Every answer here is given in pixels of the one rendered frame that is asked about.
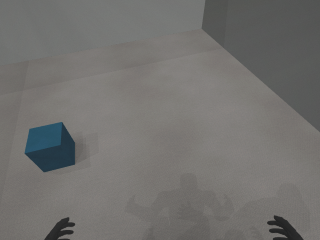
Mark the robot left hand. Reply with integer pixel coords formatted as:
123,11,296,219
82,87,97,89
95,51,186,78
44,217,75,240

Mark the carton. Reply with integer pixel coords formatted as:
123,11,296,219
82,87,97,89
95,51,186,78
24,122,75,172

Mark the robot right hand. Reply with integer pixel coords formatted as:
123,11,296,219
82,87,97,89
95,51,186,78
267,215,303,240

